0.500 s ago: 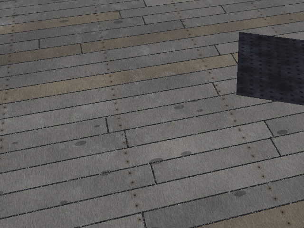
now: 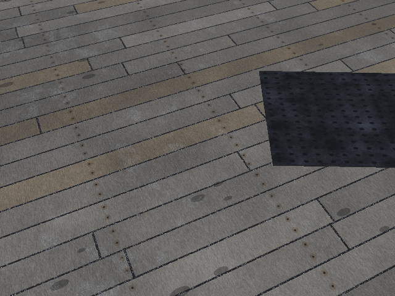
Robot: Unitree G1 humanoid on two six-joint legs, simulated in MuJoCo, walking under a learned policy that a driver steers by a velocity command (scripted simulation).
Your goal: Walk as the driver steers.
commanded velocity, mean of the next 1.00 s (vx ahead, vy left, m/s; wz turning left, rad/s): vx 0.50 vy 0.00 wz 0.28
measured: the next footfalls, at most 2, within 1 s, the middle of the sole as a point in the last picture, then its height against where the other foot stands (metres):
right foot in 0.40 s outside the picture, level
left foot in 0.92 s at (175, 263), level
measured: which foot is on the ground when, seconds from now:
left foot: down 0.00-0.40, up 0.42-0.90, down 0.92-1.00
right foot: up 0.00-0.38, down 0.40-0.94, up 0.96-1.00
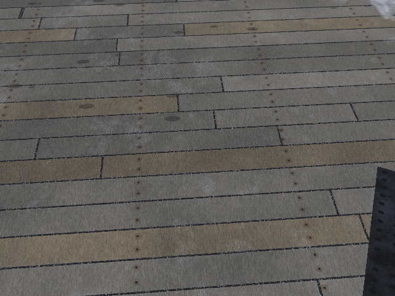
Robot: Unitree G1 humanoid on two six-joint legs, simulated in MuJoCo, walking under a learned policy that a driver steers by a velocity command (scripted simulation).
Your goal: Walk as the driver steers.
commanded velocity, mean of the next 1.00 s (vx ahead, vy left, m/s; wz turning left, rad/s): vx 0.49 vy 0.00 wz -0.08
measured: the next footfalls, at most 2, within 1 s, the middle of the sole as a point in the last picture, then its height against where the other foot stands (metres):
right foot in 0.48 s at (238, 294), level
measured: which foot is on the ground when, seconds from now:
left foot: down 0.00-0.48, up 0.50-1.00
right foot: up 0.00-0.46, down 0.48-1.00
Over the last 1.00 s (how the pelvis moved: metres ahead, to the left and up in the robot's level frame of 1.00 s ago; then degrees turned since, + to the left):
0.48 0.04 -0.01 22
